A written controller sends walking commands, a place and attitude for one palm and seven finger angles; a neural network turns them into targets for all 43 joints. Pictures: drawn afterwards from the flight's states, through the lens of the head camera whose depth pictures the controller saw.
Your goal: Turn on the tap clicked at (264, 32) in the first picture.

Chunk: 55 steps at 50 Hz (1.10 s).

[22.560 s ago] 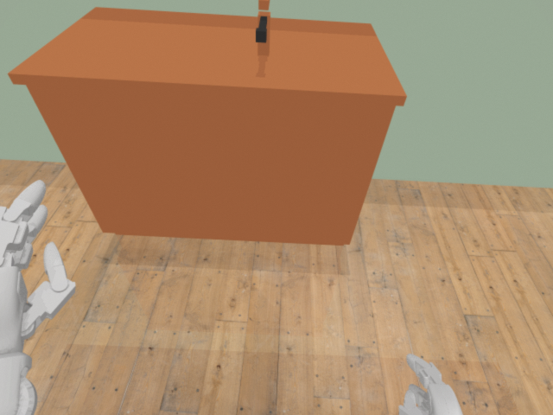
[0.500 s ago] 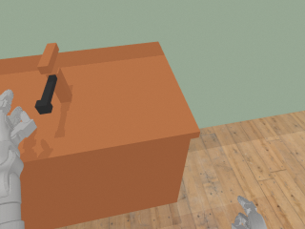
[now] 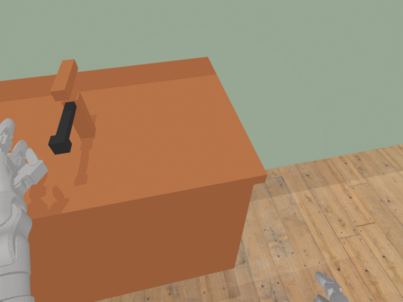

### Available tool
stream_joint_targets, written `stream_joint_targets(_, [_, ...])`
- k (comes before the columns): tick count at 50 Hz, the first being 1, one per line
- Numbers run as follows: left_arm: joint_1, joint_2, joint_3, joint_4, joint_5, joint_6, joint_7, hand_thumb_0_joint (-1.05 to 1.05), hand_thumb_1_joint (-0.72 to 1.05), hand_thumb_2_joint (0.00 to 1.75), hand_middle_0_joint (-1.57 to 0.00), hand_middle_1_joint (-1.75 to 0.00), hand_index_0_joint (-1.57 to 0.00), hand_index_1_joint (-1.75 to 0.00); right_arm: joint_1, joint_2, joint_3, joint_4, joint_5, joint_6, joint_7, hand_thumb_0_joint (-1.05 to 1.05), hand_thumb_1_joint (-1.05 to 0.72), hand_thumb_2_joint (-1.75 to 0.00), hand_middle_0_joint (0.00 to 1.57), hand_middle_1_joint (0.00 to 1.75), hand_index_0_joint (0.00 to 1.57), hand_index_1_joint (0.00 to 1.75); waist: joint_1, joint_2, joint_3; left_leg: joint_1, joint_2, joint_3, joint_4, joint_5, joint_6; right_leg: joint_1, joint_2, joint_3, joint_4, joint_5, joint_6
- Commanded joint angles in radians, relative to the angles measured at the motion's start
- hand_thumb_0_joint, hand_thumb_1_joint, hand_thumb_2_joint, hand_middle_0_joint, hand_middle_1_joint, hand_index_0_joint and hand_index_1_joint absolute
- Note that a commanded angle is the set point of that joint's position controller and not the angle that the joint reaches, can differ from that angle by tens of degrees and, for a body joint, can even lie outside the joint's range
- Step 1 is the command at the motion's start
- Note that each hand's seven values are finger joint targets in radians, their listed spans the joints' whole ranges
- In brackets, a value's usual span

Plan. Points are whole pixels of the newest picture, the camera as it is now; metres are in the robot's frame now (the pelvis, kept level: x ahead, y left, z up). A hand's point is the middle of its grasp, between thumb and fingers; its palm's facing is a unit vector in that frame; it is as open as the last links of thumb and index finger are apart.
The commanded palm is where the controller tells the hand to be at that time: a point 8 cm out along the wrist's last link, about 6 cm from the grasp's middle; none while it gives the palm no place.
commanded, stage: reach beside the lever's end, fingers flat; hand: left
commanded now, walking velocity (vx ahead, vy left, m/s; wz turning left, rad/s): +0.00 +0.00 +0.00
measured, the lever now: (60, 144) +0.35 +0.31 +0.15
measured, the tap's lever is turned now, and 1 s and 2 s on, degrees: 0 12 23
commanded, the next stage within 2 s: push the lever round in 0.04 s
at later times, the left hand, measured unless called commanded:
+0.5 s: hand (58, 162) +0.31 +0.29 +0.15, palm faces +0.51 -0.86 -0.07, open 7.8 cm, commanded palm +0.27 +0.33 +0.15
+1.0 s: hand (76, 157) +0.32 +0.27 +0.15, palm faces +0.52 -0.85 -0.07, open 7.7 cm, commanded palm +0.28 +0.30 +0.15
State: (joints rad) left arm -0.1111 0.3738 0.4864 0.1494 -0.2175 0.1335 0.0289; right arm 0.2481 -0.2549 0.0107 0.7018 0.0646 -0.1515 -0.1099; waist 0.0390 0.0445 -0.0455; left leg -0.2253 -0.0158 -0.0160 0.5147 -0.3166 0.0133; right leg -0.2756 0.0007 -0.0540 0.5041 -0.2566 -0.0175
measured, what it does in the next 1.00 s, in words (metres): stands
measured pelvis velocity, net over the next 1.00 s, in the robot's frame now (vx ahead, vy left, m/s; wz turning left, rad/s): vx -0.01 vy -0.02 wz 0.01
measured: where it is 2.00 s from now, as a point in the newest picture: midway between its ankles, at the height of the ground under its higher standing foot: outside the picture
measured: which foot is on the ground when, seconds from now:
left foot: down 0.00-1.00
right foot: down 0.00-1.00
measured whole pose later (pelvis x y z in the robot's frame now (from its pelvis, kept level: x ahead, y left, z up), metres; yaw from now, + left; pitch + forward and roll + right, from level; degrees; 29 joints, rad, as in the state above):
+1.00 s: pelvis -0.01 -0.02 +0.00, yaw +1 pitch +1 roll +0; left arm -0.21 0.30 0.38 0.17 -0.19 0.16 0.14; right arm 0.20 -0.26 0.01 0.71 0.06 -0.13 -0.11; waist 0.04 0.06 -0.03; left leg -0.23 0.00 -0.04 0.51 -0.30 -0.01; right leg -0.28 0.01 -0.07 0.50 -0.25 -0.04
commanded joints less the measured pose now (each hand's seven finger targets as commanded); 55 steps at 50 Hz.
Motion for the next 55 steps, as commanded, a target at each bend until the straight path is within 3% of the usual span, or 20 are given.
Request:
stream_joint_targets(1, [-0.295, 0.255, 0.024, -0.245, -0.005, -0.053, 0.006, 0.0, 0.9, 0.9, -0.15, -0.15, -0.15, -0.15, -0.12, -0.13, -0.041, -0.146, 0.005, -0.066, -0.015, 0.0, -0.9, -0.9, 0.2, 0.3, 0.2, 0.3, -0.004, 0.029, -0.16, 0.025, 0.01, -0.025, -0.068, 0.32, -0.014, 0.091, 0.003, -0.003, -0.041, 0.216, -0.008])
stream_joint_targets(6, [-0.323, 0.3, 0.059, -0.234, 0.003, -0.042, 0.019, 0.0, 0.9, 0.9, -0.15, -0.15, -0.15, -0.15, -0.13, -0.132, -0.038, -0.135, 0.0, -0.065, -0.023, 0.0, -0.9, -0.9, 0.2, 0.3, 0.2, 0.3, -0.005, 0.006, -0.168, 0.015, 0.007, -0.025, -0.072, 0.274, -0.011, 0.097, 0.0, 0.002, -0.049, 0.185, -0.007])
stream_joint_targets(7, [-0.346, 0.31, 0.06, -0.254, 0.012, -0.051, 0.023, 0.0, 0.9, 0.9, -0.15, -0.15, -0.15, -0.15, -0.138, -0.129, -0.034, -0.13, 0.002, -0.062, -0.024, 0.0, -0.9, -0.9, 0.2, 0.3, 0.2, 0.3, -0.002, 0.032, -0.172, 0.023, 0.008, -0.027, -0.074, 0.278, -0.013, 0.098, 0.001, 0.002, -0.048, 0.181, -0.01])
stream_joint_targets(8, [-0.356, 0.277, 0.032, -0.256, 0.012, -0.052, 0.022, 0.0, 0.9, 0.9, -0.15, -0.15, -0.15, -0.15, -0.139, -0.123, -0.034, -0.136, 0.0, -0.064, -0.023, 0.0, -0.9, -0.9, 0.2, 0.3, 0.2, 0.3, -0.008, 0.05, -0.183, 0.03, 0.005, -0.024, -0.072, 0.27, -0.012, 0.092, -0.001, 0.006, -0.048, 0.178, -0.008])
stream_joint_targets(10, [-0.367, 0.275, 0.025, -0.218, 0.008, -0.051, 0.021, 0.0, 0.9, 0.9, -0.15, -0.15, -0.15, -0.15, -0.138, -0.126, -0.031, -0.131, 0.0, -0.064, -0.024, 0.0, -0.9, -0.9, 0.2, 0.3, 0.2, 0.3, -0.012, 0.025, -0.176, 0.017, 0.004, -0.027, -0.071, 0.251, -0.01, 0.09, -0.001, 0.006, -0.051, 0.17, -0.007])
stream_joint_targets(13, [-0.38, 0.249, -0.006, -0.213, 0.013, -0.054, 0.021, 0.0, 0.9, 0.9, -0.15, -0.15, -0.15, -0.15, -0.143, -0.122, -0.028, -0.134, 0.003, -0.064, -0.023, 0.0, -0.9, -0.9, 0.2, 0.3, 0.2, 0.3, -0.012, 0.059, -0.175, 0.02, 0.004, -0.027, -0.073, 0.241, -0.01, 0.089, -0.002, 0.008, -0.051, 0.161, -0.009])
stream_joint_targets(14, [-0.388, 0.238, -0.017, -0.207, 0.011, -0.051, 0.019, 0.0, 0.9, 0.9, -0.15, -0.15, -0.15, -0.15, -0.141, -0.124, -0.029, -0.135, 0.002, -0.066, -0.022, 0.0, -0.9, -0.9, 0.2, 0.3, 0.2, 0.3, -0.017, 0.036, -0.173, 0.023, 0.005, -0.028, -0.071, 0.247, -0.009, 0.086, -0.001, 0.005, -0.053, 0.172, -0.008])
stream_joint_targets(22, [-0.377, 0.273, 0.02, -0.2, 0.017, -0.034, 0.048, 0.0, 0.9, 0.9, -0.15, -0.15, -0.15, -0.15, -0.15, -0.123, -0.027, -0.142, 0.006, -0.049, -0.017, 0.0, -0.9, -0.9, 0.2, 0.3, 0.2, 0.3, 0.005, 0.034, -0.191, 0.005, 0.004, -0.022, -0.071, 0.258, -0.005, 0.121, -0.004, 0.011, -0.052, 0.193, -0.008])
stream_joint_targets(25, [-0.378, 0.249, 0.002, -0.202, 0.019, -0.034, 0.06, 0.0, 0.9, 0.9, -0.15, -0.15, -0.15, -0.15, -0.144, -0.124, -0.032, -0.146, 0.002, -0.048, -0.014, 0.0, -0.9, -0.9, 0.2, 0.3, 0.2, 0.3, -0.004, -0.021, -0.199, -0.003, 0.002, -0.013, -0.065, 0.263, 0.003, 0.13, -0.004, 0.015, -0.052, 0.215, -0.001])
stream_joint_targets(27, [-0.383, 0.262, 0.013, -0.221, 0.029, -0.042, 0.069, 0.0, 0.9, 0.9, -0.15, -0.15, -0.15, -0.15, -0.149, -0.119, -0.032, -0.14, 0.002, -0.043, -0.013, 0.0, -0.9, -0.9, 0.2, 0.3, 0.2, 0.3, 0.002, 0.026, -0.194, 0.006, 0.004, -0.01, -0.065, 0.271, 0.002, 0.134, -0.005, 0.018, -0.053, 0.221, -0.005])
stream_joint_targets(28, [-0.386, 0.23, -0.02, -0.238, 0.031, -0.047, 0.068, 0.0, 0.9, 0.9, -0.15, -0.15, -0.15, -0.15, -0.146, -0.116, -0.031, -0.146, 0.001, -0.045, -0.011, 0.0, -0.9, -0.9, 0.2, 0.3, 0.2, 0.3, -0.003, 0.04, -0.201, 0.013, 0.002, -0.01, -0.068, 0.274, -0.001, 0.135, -0.006, 0.018, -0.05, 0.222, -0.006])
stream_joint_targets(31, [-0.372, 0.208, -0.04, -0.237, 0.026, -0.046, 0.067, 0.0, 0.9, 0.9, -0.15, -0.15, -0.15, -0.15, -0.146, -0.121, -0.033, -0.145, 0.001, -0.047, -0.011, 0.0, -0.9, -0.9, 0.2, 0.3, 0.2, 0.3, -0.007, 0.006, -0.202, 0.014, 0.002, -0.01, -0.065, 0.269, 0.004, 0.132, -0.003, 0.018, -0.053, 0.225, -0.004])
stream_joint_targets(34, [-0.389, 0.238, -0.011, -0.192, 0.018, -0.039, 0.063, 0.0, 0.9, 0.9, -0.15, -0.15, -0.15, -0.15, -0.143, -0.124, -0.034, -0.134, 0.004, -0.041, -0.017, 0.0, -0.9, -0.9, 0.2, 0.3, 0.2, 0.3, -0.011, -0.026, -0.182, -0.01, 0.0, -0.005, -0.065, 0.236, 0.013, 0.135, -0.005, 0.026, -0.065, 0.208, 0.001])
stream_joint_targets(37, [-0.436, 0.233, -0.028, -0.203, 0.029, -0.035, 0.068, 0.0, 0.9, 0.9, -0.15, -0.15, -0.15, -0.15, -0.153, -0.12, -0.03, -0.13, 0.007, -0.039, -0.02, 0.0, -0.9, -0.9, 0.2, 0.3, 0.2, 0.3, -0.014, 0.012, -0.169, -0.009, -0.001, -0.006, -0.068, 0.211, 0.013, 0.122, -0.008, 0.029, -0.072, 0.175, 0.0])
stream_joint_targets(41, [-0.476, 0.22, -0.056, -0.164, 0.033, -0.028, 0.073, 0.0, 0.9, 0.9, -0.15, -0.15, -0.15, -0.15, -0.145, -0.122, -0.03, -0.127, 0.007, -0.037, -0.02, 0.0, -0.9, -0.9, 0.2, 0.3, 0.2, 0.3, -0.028, -0.007, -0.177, -0.018, -0.004, -0.005, -0.063, 0.192, 0.016, 0.113, -0.009, 0.033, -0.076, 0.158, 0.003])
stream_joint_targets(42, [-0.489, 0.239, -0.038, -0.181, 0.04, -0.036, 0.079, 0.0, 0.9, 0.9, -0.15, -0.15, -0.15, -0.15, -0.149, -0.12, -0.032, -0.123, 0.005, -0.036, -0.02, 0.0, -0.9, -0.9, 0.2, 0.3, 0.2, 0.3, -0.022, 0.027, -0.19, -0.007, -0.003, -0.004, -0.062, 0.2, 0.015, 0.123, -0.009, 0.036, -0.075, 0.163, 0.0])
stream_joint_targets(45, [-0.447, 0.177, -0.077, -0.223, 0.033, -0.052, 0.088, 0.0, 0.9, 0.9, -0.15, -0.15, -0.15, -0.15, -0.143, -0.112, -0.037, -0.135, 0.001, -0.041, -0.012, 0.0, -0.9, -0.9, 0.2, 0.3, 0.2, 0.3, -0.014, 0.03, -0.245, 0.023, -0.004, -0.002, -0.054, 0.262, 0.011, 0.151, -0.008, 0.03, -0.058, 0.241, -0.001])
stream_joint_targets(51, [-0.4, 0.125, -0.092, -0.246, 0.037, -0.052, 0.146, 0.0, 0.9, 0.9, -0.15, -0.15, -0.15, -0.15, -0.153, -0.11, -0.039, -0.139, -0.004, -0.038, -0.003, 0.0, -0.9, -0.9, 0.2, 0.3, 0.2, 0.3, -0.001, -0.04, -0.224, 0.013, 0.001, -0.003, -0.058, 0.291, 0.007, 0.162, -0.008, 0.02, -0.049, 0.279, 0.003])
stream_joint_targets(52, [-0.38, 0.157, -0.057, -0.242, 0.049, -0.047, 0.163, 0.0, 0.9, 0.9, -0.15, -0.15, -0.15, -0.15, -0.161, -0.11, -0.038, -0.133, -0.003, -0.032, -0.003, 0.0, -0.9, -0.9, 0.2, 0.3, 0.2, 0.3, 0.01, -0.014, -0.214, 0.01, 0.002, -0.004, -0.062, 0.291, 0.005, 0.164, -0.006, 0.02, -0.049, 0.267, -0.001])
stream_joint_targets(55, [-0.359, 0.085, -0.119, -0.305, 0.067, -0.032, 0.2, 0.0, 0.9, 0.9, -0.15, -0.15, -0.15, -0.15, -0.171, -0.101, -0.038, -0.148, -0.01, -0.03, 0.007, 0.0, -0.9, -0.9, 0.2, 0.3, 0.2, 0.3, 0.011, -0.003, -0.23, 0.028, 0.002, -0.001, -0.061, 0.335, -0.005, 0.171, -0.007, 0.014, -0.038, 0.298, -0.003])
